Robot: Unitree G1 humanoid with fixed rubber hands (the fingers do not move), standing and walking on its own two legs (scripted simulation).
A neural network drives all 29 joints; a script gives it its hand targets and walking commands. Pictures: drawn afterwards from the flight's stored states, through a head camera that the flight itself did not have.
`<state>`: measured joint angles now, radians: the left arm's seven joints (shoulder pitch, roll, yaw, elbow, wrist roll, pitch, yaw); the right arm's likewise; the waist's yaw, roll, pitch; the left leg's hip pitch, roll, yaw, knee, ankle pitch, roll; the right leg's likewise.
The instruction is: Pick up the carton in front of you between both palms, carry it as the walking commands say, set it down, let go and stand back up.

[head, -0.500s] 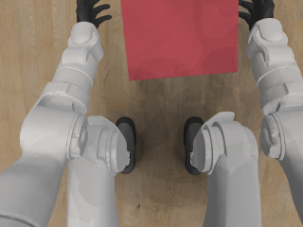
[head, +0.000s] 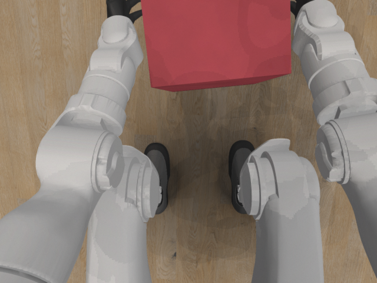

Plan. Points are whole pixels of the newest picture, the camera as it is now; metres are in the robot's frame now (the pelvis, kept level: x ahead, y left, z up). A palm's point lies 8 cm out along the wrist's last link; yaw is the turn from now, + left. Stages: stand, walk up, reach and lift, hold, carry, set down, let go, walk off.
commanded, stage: reach and lift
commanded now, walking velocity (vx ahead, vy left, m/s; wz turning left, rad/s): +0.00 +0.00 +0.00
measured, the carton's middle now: (211, 33) +0.52 -0.05 -0.24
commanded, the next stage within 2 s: none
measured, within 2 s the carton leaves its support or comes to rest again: leaves its support in 0.02 s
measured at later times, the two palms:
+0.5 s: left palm out of the picture +0.50 +0.08 +0.03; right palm out of the picture +0.47 -0.21 +0.02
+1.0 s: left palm out of the picture +0.47 +0.10 +0.18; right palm out of the picture +0.44 -0.20 +0.17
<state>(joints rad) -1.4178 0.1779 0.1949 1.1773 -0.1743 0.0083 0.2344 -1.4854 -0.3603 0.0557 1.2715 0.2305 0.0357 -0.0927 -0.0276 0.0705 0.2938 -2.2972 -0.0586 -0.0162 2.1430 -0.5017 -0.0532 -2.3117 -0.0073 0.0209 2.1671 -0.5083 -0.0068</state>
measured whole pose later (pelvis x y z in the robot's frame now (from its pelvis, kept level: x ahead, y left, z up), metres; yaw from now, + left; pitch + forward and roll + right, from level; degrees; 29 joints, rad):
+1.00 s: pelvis +0.05 +0.01 +0.22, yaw -5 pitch +35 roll +0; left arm -0.67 -0.13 0.39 0.59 0.13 0.29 0.12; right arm -0.69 0.00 -0.32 0.65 -0.14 0.33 -0.02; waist -0.01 0.04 -0.24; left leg -1.57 -0.09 -0.06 1.49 -0.53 -0.02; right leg -1.60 0.05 0.06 1.48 -0.49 0.03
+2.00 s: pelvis +0.10 +0.01 +0.40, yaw -6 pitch -4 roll +0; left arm -0.35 -0.18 0.34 0.44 0.31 0.59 0.00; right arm -0.32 0.17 -0.31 0.41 -0.31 0.62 0.01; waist -0.01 0.01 -0.01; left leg -0.18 -0.04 -0.09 0.50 -0.25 0.00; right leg -0.20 0.03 0.07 0.49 -0.22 0.01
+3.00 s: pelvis +0.11 +0.01 +0.41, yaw -6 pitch -7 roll +0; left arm -0.26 -0.15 0.22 0.22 0.26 0.74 0.00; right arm -0.24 0.15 -0.19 0.21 -0.26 0.77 0.00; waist 0.00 0.01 0.01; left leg -0.03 -0.03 -0.09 0.36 -0.21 0.00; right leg -0.05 0.02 0.08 0.35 -0.18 0.01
